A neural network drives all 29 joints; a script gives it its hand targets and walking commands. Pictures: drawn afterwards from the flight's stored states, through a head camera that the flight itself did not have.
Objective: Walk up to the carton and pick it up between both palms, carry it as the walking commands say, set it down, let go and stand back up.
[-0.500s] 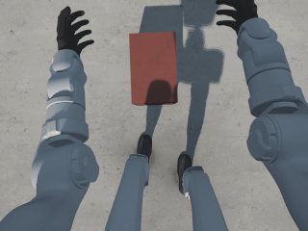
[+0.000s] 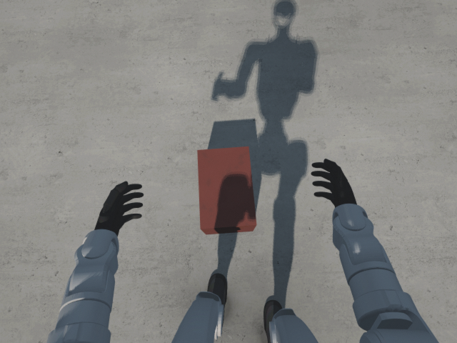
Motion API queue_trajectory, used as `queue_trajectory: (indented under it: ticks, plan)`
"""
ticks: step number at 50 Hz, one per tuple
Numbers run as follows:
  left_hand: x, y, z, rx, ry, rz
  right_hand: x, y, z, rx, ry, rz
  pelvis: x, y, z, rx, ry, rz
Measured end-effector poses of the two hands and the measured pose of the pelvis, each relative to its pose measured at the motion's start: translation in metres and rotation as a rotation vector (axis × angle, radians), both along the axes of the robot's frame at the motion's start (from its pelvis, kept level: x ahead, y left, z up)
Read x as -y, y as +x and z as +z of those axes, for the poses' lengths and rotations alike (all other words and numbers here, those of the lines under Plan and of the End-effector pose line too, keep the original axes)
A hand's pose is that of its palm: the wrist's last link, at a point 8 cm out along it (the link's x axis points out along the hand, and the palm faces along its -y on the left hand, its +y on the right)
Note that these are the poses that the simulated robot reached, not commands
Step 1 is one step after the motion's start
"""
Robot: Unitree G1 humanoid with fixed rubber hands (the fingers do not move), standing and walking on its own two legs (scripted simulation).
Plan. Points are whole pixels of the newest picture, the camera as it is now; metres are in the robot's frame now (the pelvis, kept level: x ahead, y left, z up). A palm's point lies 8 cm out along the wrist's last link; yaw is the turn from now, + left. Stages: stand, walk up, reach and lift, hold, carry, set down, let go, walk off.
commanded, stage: let go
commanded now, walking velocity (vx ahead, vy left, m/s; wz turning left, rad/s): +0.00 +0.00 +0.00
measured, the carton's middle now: (226, 192) +0.51 +0.07 -0.64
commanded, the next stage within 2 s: stand in 0.92 s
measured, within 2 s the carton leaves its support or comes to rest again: neither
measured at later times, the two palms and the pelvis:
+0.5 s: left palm (108, 304) +0.19 +0.21 -0.04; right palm (436, 305) +0.21 -0.26 -0.03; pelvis +0.04 -0.03 +0.03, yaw +1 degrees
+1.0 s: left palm (99, 298) +0.20 +0.23 -0.04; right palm (446, 304) +0.21 -0.28 -0.04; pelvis +0.05 -0.03 +0.03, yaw +1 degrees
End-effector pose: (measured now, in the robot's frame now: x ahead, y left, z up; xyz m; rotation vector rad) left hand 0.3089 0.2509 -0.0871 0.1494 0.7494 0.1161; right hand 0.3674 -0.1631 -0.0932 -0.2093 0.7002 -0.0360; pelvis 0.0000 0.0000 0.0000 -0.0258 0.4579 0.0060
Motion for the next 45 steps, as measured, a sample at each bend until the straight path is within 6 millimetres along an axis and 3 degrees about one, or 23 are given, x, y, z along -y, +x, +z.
queue_trajectory:
  ticks: [12, 18, 22, 26, 35, 45]
  plan:
    - [0.027, -0.095, 0.032, -0.048, -0.018, 0.002, 0.052, -0.098, 0.035, -0.053, 0.000, -0.001, 0.015, 0.012, 0.025, 0.272, 0.029, 0.006]
    - [0.030, -0.125, 0.043, -0.068, -0.001, -0.005, 0.081, -0.139, 0.050, -0.075, -0.029, 0.006, 0.024, 0.022, 0.032, 0.384, 0.044, 0.009]
    - [0.034, -0.127, 0.046, -0.070, -0.001, -0.015, 0.093, -0.155, 0.058, -0.084, -0.033, -0.008, 0.028, 0.031, 0.033, 0.439, 0.051, 0.011]
    - [0.039, -0.116, 0.048, -0.061, -0.003, -0.027, 0.095, -0.160, 0.061, -0.086, -0.019, -0.023, 0.029, 0.040, 0.033, 0.477, 0.057, 0.006]
    - [0.044, -0.093, 0.055, -0.053, 0.011, -0.045, 0.090, -0.149, 0.063, -0.068, 0.024, -0.064, 0.027, 0.056, 0.034, 0.511, 0.058, -0.010]
    - [0.034, -0.102, 0.055, -0.089, 0.041, 0.028, 0.097, -0.147, 0.059, -0.068, -0.004, -0.054, 0.029, 0.055, 0.032, 0.502, 0.061, 0.011]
